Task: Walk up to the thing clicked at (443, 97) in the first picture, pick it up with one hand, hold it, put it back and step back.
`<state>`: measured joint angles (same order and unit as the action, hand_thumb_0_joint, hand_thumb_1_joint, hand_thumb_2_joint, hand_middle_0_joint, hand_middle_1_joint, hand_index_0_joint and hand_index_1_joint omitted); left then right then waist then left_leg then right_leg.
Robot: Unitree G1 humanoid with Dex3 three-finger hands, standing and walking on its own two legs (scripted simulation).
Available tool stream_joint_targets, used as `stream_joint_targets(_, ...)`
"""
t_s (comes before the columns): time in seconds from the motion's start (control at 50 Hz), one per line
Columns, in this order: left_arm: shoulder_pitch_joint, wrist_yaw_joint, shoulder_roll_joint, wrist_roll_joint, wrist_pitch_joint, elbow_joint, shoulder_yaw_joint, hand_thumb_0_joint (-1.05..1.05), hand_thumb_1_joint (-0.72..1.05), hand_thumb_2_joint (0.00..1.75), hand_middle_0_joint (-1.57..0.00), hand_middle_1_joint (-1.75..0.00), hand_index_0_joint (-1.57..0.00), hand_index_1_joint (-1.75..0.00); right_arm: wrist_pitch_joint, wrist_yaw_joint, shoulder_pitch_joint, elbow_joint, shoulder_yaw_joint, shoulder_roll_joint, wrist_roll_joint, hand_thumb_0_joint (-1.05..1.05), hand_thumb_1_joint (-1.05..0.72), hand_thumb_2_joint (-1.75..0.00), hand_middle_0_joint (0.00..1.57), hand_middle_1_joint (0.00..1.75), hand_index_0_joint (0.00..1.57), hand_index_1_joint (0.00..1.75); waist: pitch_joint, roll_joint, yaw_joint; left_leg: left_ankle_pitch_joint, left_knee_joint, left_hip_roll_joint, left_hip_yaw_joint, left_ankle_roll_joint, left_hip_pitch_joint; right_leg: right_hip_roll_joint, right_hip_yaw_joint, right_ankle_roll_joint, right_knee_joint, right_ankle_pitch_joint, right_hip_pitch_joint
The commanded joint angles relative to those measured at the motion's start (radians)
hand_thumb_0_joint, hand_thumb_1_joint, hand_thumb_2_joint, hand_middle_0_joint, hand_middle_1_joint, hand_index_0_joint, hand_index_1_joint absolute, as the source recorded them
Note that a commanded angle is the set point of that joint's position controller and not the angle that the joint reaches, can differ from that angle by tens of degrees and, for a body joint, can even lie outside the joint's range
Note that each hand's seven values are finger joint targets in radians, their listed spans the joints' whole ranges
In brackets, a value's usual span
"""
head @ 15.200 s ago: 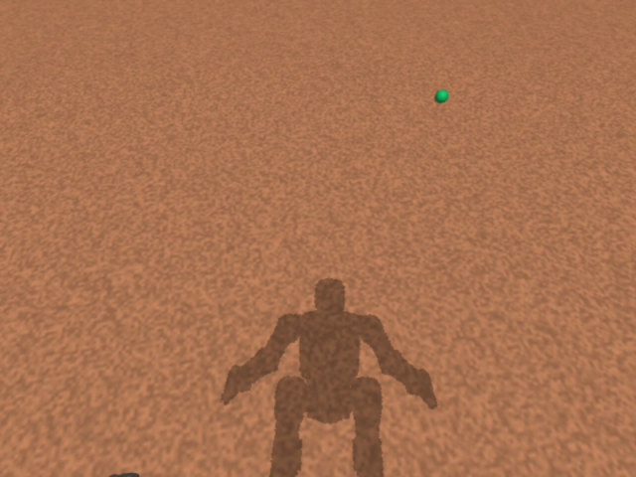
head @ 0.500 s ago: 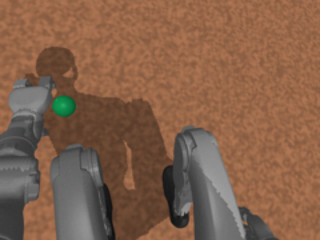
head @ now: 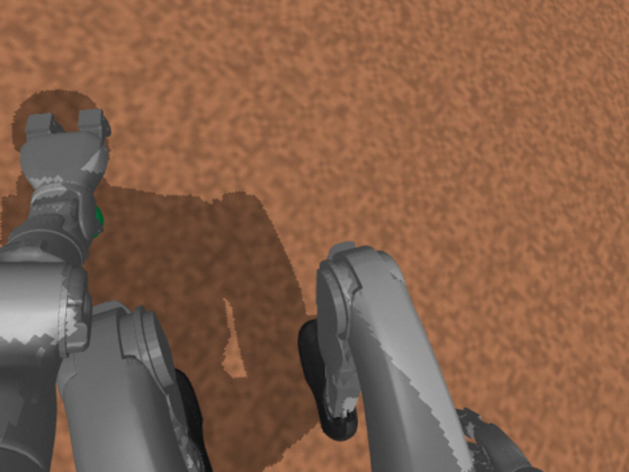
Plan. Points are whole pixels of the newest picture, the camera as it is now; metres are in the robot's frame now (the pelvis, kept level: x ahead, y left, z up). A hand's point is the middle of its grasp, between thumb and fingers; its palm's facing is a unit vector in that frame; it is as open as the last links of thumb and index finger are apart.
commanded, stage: approach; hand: left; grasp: from above
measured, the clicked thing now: (78, 220) +0.47 +0.24 -0.29
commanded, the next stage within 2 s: rest palm in 0.26 s
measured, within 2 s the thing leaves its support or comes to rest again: neither
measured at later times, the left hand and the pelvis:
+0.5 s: hand (28, 214) +0.45 +0.26 -0.17, palm faces -0.46 -0.05 -0.89, open 14.3 cm; pelvis +0.00 +0.00 +0.00, yaw +1 degrees
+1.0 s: hand (66, 220) +0.46 +0.24 -0.25, palm faces -0.47 -0.07 -0.88, open 14.1 cm; pelvis +0.00 +0.00 -0.02, yaw -3 degrees
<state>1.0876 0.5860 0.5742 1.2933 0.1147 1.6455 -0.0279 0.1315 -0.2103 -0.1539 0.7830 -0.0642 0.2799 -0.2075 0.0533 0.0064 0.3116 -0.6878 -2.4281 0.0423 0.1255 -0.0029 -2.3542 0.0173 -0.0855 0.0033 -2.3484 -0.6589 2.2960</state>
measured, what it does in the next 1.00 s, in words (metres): stands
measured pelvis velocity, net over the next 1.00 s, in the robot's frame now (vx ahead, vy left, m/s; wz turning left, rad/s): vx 0.00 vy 0.00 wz -0.05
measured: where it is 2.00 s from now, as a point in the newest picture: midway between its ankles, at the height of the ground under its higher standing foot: (263, 426)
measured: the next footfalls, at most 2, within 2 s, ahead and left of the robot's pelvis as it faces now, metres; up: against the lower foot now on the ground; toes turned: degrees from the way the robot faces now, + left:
none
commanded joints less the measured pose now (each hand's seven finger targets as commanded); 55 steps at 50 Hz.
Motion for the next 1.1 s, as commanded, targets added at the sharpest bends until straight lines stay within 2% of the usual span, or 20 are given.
stream_joint_targets(0.0,0.232,0.044,0.220,-0.021,-0.074,-0.048,-0.043,0.00,-0.55,1.03,-0.07,-1.05,-0.07,-1.05,-0.003,-0.012,-0.193,-0.028,0.061,0.249,0.003,0.00,-0.90,-0.90,0.20,0.30,0.20,0.30,0.688,0.263,-0.021,0.209,0.231,-0.042,-0.106,0.038,0.483,-0.056,-0.068,-0.033,0.238,0.265,-0.396)
stream_joint_targets(0.06,0.161,0.016,0.253,-0.057,-0.094,-0.042,-0.050,0.00,-0.56,1.03,-0.07,-1.05,-0.07,-1.05,0.004,-0.024,-0.186,-0.036,0.051,0.248,0.015,0.00,-0.90,-0.90,0.20,0.30,0.20,0.30,0.633,0.189,-0.031,0.183,0.206,-0.045,-0.118,0.060,0.368,-0.056,-0.043,-0.017,0.248,0.248,-0.447)
stream_joint_targets(0.12,0.138,-0.010,0.317,-0.113,-0.080,-0.148,-0.109,0.00,-0.58,1.04,-0.07,-1.05,-0.06,-1.06,0.002,-0.023,-0.186,-0.046,0.056,0.241,0.028,0.00,-0.90,-0.90,0.20,0.30,0.20,0.30,0.708,0.167,-0.071,0.208,0.206,-0.042,-0.115,0.063,0.369,-0.058,-0.028,-0.010,0.255,0.261,-0.548)
stream_joint_targets(0.2,0.156,-0.049,0.347,-0.107,-0.030,-0.241,-0.139,0.00,-0.58,1.02,-0.06,-1.06,-0.06,-1.06,0.005,-0.018,-0.201,-0.038,0.080,0.244,0.032,0.00,-0.91,-0.90,0.20,0.30,0.20,0.30,0.702,0.190,-0.062,0.143,0.202,-0.040,-0.103,0.053,0.382,-0.056,-0.031,-0.024,0.244,0.178,-0.500)
stream_joint_targets(0.22,0.173,-0.054,0.394,-0.106,-0.012,-0.279,-0.183,0.00,-0.59,1.02,-0.06,-1.05,-0.06,-1.06,-0.003,-0.011,-0.224,-0.022,0.097,0.252,0.031,0.00,-0.91,-0.90,0.20,0.30,0.20,0.30,0.735,0.216,-0.067,0.136,0.210,-0.041,-0.100,0.048,0.404,-0.052,-0.036,-0.028,0.247,0.163,-0.504)
stream_joint_targets(0.26,0.203,-0.077,0.305,-0.110,0.027,-0.368,-0.141,0.00,-0.60,1.03,-0.06,-1.04,-0.05,-1.05,-0.008,-0.003,-0.240,-0.009,0.122,0.249,0.027,0.00,-0.91,-0.90,0.20,0.30,0.20,0.30,0.736,0.259,-0.040,0.125,0.211,-0.037,-0.096,0.036,0.439,-0.048,-0.038,-0.040,0.255,0.146,-0.467)
stream_joint_targets(0.3,0.316,-0.110,0.134,-0.113,0.065,-0.418,0.003,0.00,-0.60,1.03,-0.06,-1.05,-0.05,-1.06,0.000,-0.002,-0.211,-0.010,0.115,0.220,0.031,0.00,-0.91,-0.90,0.20,0.30,0.20,0.30,0.694,0.255,0.024,0.079,0.208,-0.038,-0.086,0.030,0.449,-0.051,-0.050,-0.042,0.262,0.114,-0.391)
stream_joint_targets(0.32,0.340,-0.122,0.120,-0.100,0.077,-0.430,0.039,0.00,-0.60,1.05,-0.07,-1.05,-0.06,-1.07,0.002,0.000,-0.231,0.015,0.118,0.216,0.029,0.00,-0.91,-0.90,0.20,0.30,0.20,0.30,0.665,0.262,0.030,0.070,0.213,-0.041,-0.086,0.027,0.471,-0.053,-0.053,-0.041,0.275,0.104,-0.370)
stream_joint_targets(0.34,0.312,-0.122,0.203,-0.091,0.087,-0.426,0.002,0.00,-0.60,1.03,-0.06,-1.03,-0.05,-1.04,-0.001,0.008,-0.240,0.030,0.134,0.234,0.030,0.00,-0.91,-0.90,0.20,0.30,0.20,0.30,0.680,0.260,0.010,0.084,0.216,-0.038,-0.084,0.024,0.476,-0.055,-0.058,-0.040,0.275,0.107,-0.379)
stream_joint_targets(0.36,0.270,-0.128,0.161,-0.093,0.087,-0.422,0.033,0.00,-0.60,1.08,-0.08,-1.03,-0.06,-1.05,-0.005,0.017,-0.252,0.027,0.145,0.241,0.039,0.00,-0.91,-0.90,0.20,0.30,0.20,0.30,0.720,0.261,-0.015,0.109,0.236,-0.040,-0.083,0.020,0.519,-0.052,-0.062,-0.041,0.277,0.132,-0.391)
stream_joint_targets(0.44,0.250,-0.106,0.085,-0.074,0.066,-0.203,0.086,0.00,-0.60,1.08,-0.08,-1.00,-0.05,-1.03,-0.005,0.017,-0.256,0.041,0.118,0.251,0.032,0.00,-0.90,-0.90,0.20,0.30,0.20,0.30,0.607,0.200,0.021,0.138,0.246,-0.039,-0.064,0.019,0.511,-0.049,-0.095,-0.040,0.258,0.179,-0.332)
stream_joint_targets(0.46,0.215,-0.095,0.121,-0.066,0.060,-0.156,0.070,0.00,-0.59,1.08,-0.08,-1.00,-0.05,-1.03,-0.008,0.024,-0.247,0.040,0.112,0.257,0.037,0.00,-0.90,-0.90,0.20,0.30,0.20,0.30,0.588,0.189,-0.008,0.150,0.253,-0.040,-0.065,0.021,0.502,-0.051,-0.093,-0.040,0.259,0.189,-0.332)
stream_joint_targets(0.52,0.162,-0.074,0.149,-0.036,0.041,-0.063,0.050,0.00,-0.56,1.04,-0.08,-0.99,-0.06,-1.01,-0.007,0.023,-0.215,0.019,0.080,0.257,0.036,0.00,-0.90,-0.90,0.20,0.30,0.20,0.30,0.521,0.200,-0.016,0.171,0.257,-0.045,-0.068,0.025,0.462,-0.050,-0.092,-0.041,0.234,0.208,-0.327)
stream_joint_targets(0.74,0.286,0.105,0.368,0.053,0.064,-0.040,-0.115,0.00,-0.55,0.99,-0.06,-0.99,-0.05,-1.00,0.040,-0.016,-0.172,-0.037,0.023,0.289,-0.038,0.00,-0.90,-0.90,0.20,0.30,0.20,0.30,0.566,0.293,0.049,0.149,0.166,-0.042,-0.088,0.031,0.466,-0.052,-0.083,-0.026,0.197,0.208,-0.370)
stream_joint_targets(0.86,0.239,0.130,0.286,-0.002,0.044,0.010,-0.049,0.00,-0.53,0.98,-0.06,-0.99,-0.06,-1.00,0.081,-0.057,-0.159,-0.007,0.009,0.289,-0.066,0.00,-0.89,-0.90,0.20,0.30,0.20,0.30,0.549,0.348,0.055,0.098,0.158,-0.034,-0.064,0.019,0.463,-0.064,-0.108,-0.034,0.188,0.155,-0.339)
stream_joint_targets(0.88,0.269,0.124,0.350,-0.007,0.050,-0.027,-0.093,0.00,-0.51,0.99,-0.07,-1.00,-0.07,-1.00,0.089,-0.064,-0.171,-0.017,0.011,0.318,-0.079,0.00,-0.89,-0.90,0.20,0.30,0.20,0.30,0.568,0.326,0.070,0.103,0.151,-0.033,-0.061,0.024,0.457,-0.062,-0.113,-0.026,0.191,0.163,-0.369)
stream_joint_targets(0.9,0.260,0.107,0.318,-0.019,0.049,-0.038,-0.060,0.00,-0.53,1.02,-0.07,-1.00,-0.06,-1.01,0.090,-0.070,-0.198,0.002,0.008,0.306,-0.068,0.00,-0.89,-0.90,0.20,0.30,0.20,0.30,0.584,0.337,0.051,0.132,0.147,-0.030,-0.061,0.025,0.455,-0.062,-0.107,-0.027,0.192,0.193,-0.376)
stream_joint_targets(0.98,0.187,0.075,0.381,-0.055,0.052,0.020,-0.114,0.00,-0.51,1.01,-0.07,-1.02,-0.07,-1.02,0.095,-0.086,-0.225,0.015,-0.012,0.312,-0.076,0.00,-0.89,-0.90,0.20,0.30,0.20,0.30,0.595,0.258,0.057,0.197,0.122,-0.025,-0.043,0.035,0.414,-0.066,-0.113,-0.011,0.186,0.265,-0.467)
stream_joint_targets(1.04,0.172,0.061,0.346,-0.055,0.068,0.044,-0.083,0.00,-0.48,1.00,-0.09,-1.04,-0.09,-1.03,0.105,-0.102,-0.220,0.009,-0.037,0.301,-0.076,0.00,-0.90,-0.90,0.20,0.30,0.20,0.30,0.538,0.229,0.078,0.210,0.110,-0.027,-0.033,0.034,0.418,-0.069,-0.128,-0.011,0.168,0.286,-0.450)
stream_joint_targets(1.08,0.184,0.074,0.398,-0.054,0.089,-0.012,-0.112,0.00,-0.50,0.98,-0.08,-1.02,-0.08,-1.02,0.104,-0.101,-0.220,0.008,-0.032,0.316,-0.071,0.00,-0.90,-0.90,0.20,0.30,0.20,0.30,0.598,0.298,0.055,0.241,0.124,-0.023,-0.024,0.025,0.473,-0.075,-0.134,-0.020,0.156,0.311,-0.480)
